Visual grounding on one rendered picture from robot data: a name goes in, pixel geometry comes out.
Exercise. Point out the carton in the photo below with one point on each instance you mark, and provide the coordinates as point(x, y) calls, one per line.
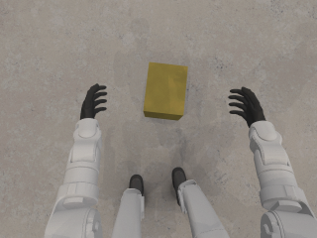
point(165, 91)

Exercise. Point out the robot left hand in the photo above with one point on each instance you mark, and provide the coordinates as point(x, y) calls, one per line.
point(88, 109)

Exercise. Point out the left robot forearm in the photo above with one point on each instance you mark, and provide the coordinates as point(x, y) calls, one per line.
point(79, 188)

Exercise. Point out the right robot forearm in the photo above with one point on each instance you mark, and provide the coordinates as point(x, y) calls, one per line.
point(279, 188)

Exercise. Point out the robot foot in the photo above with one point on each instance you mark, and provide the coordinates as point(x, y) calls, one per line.
point(178, 176)
point(136, 182)

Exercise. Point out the left robot foot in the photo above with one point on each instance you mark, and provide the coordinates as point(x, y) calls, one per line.
point(136, 182)

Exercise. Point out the right robot foot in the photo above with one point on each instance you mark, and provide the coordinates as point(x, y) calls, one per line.
point(178, 176)

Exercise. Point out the robot right upper arm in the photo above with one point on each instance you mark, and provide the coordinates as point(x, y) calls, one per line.
point(283, 224)

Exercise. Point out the robot right hand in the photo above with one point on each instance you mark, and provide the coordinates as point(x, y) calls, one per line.
point(252, 110)

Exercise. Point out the robot left upper arm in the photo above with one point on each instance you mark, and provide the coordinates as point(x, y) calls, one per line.
point(82, 222)

